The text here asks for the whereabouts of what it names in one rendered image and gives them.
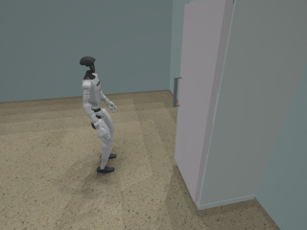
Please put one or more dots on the left robot hand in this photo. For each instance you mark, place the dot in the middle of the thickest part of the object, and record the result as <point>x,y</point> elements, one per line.
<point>110,105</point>

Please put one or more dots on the robot left forearm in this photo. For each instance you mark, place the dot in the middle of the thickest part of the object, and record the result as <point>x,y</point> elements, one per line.
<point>104,98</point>

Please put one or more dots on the fridge door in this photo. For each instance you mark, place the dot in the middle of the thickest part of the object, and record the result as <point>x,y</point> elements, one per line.
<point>204,36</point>

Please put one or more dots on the right robot hand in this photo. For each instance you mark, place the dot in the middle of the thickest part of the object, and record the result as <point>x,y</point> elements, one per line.
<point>101,133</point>

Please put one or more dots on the handle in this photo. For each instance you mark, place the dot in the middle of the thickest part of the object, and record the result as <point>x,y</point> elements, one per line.
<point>175,91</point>

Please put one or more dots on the robot right forearm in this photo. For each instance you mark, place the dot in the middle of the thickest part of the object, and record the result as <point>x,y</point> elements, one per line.
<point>90,113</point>

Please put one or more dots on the right robot thigh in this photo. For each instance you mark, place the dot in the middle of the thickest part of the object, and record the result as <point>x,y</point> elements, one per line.
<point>108,143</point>

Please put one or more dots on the robot right upper arm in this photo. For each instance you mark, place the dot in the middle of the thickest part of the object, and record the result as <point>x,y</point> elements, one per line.
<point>87,87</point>

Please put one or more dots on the robot right foot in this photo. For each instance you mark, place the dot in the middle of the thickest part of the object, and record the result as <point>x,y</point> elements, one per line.
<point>105,170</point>

